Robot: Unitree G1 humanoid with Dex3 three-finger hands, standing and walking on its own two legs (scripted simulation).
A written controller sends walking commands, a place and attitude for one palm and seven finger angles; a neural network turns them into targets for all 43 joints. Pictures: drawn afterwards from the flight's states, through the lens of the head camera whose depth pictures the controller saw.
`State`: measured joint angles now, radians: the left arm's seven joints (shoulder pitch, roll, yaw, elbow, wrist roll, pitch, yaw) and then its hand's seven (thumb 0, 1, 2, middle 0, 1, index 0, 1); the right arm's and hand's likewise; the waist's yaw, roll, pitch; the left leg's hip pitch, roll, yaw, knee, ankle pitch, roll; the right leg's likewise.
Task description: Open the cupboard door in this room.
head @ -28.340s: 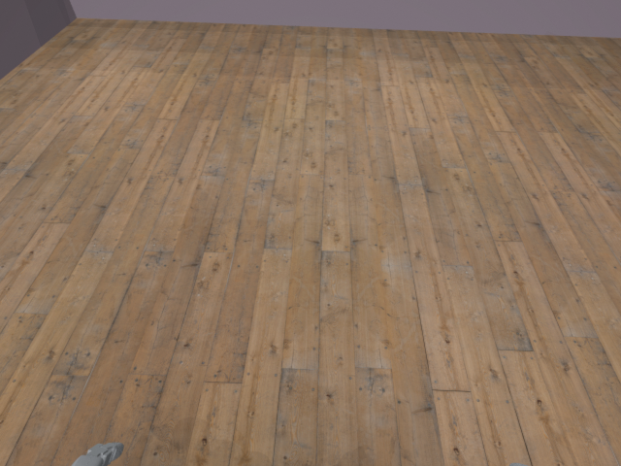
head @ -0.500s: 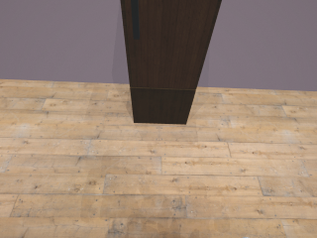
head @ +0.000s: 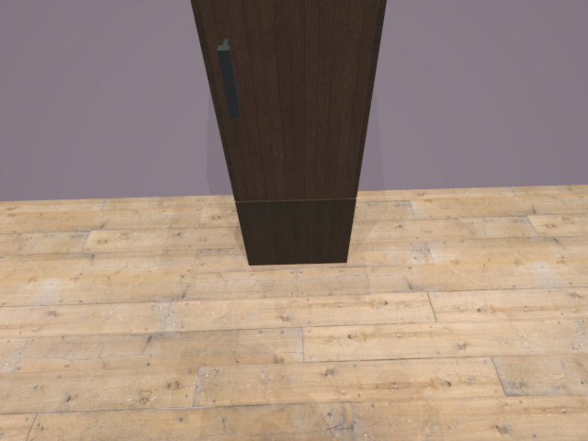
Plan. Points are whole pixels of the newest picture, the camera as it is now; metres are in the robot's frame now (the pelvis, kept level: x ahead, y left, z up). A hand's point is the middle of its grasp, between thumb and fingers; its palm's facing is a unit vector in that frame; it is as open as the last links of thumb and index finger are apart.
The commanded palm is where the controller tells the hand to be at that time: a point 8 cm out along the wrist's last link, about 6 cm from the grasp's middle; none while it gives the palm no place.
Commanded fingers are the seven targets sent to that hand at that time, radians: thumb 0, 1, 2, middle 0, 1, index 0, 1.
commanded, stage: take the last steps up to it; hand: left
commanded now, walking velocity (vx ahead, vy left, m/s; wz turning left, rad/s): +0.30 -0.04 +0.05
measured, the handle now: (230, 79) +0.83 +0.17 +0.08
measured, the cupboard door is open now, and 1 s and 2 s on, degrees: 0 0 0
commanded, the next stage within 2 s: come to a stop and stand still in 0.60 s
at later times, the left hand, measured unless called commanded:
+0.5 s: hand out of the picture +0.07 +0.17 -0.18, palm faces +0.12 -0.99 -0.12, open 7.4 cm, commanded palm none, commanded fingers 0.00 0.90 0.90 -0.20 -0.30 -0.20 -0.30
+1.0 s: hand (219, 311) +0.37 +0.17 -0.15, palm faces +0.05 -0.97 -0.23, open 7.3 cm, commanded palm none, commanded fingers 0.00 0.90 0.90 -0.20 -0.30 -0.20 -0.30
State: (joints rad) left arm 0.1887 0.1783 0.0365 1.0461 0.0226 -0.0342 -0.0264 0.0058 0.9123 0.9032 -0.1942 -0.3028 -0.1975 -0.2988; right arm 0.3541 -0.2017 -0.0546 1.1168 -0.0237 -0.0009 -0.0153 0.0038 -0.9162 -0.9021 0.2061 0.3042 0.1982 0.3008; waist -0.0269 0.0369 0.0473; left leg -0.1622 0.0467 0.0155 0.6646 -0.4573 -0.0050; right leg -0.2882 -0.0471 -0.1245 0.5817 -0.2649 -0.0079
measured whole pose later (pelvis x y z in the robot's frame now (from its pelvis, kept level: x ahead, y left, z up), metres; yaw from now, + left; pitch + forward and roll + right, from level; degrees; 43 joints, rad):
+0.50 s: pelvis +0.16 +0.03 +0.00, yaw +1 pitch -1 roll -1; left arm 0.40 0.13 0.03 1.18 0.01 -0.03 0.00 0.01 0.91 0.90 -0.20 -0.30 -0.20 -0.30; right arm 0.12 -0.15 -0.05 1.01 -0.03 -0.07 0.00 0.00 -0.92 -0.90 0.20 0.30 0.20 0.30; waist 0.04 -0.03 0.08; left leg -0.37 0.07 0.16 0.63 -0.25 0.05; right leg -0.22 -0.06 -0.09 0.94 -0.51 -0.01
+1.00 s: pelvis +0.28 -0.01 +0.01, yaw +3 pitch -1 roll +2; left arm 0.08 0.13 0.03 1.01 0.02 -0.01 0.03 0.00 0.91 0.90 -0.20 -0.30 -0.20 -0.30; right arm 0.22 -0.18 -0.06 1.10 0.00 0.05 -0.02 0.01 -0.92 -0.90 0.20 0.30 0.20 0.30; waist -0.02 0.03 0.13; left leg -0.36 0.00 0.04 1.00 -0.55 -0.04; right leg -0.33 -0.09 -0.12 0.55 -0.20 -0.02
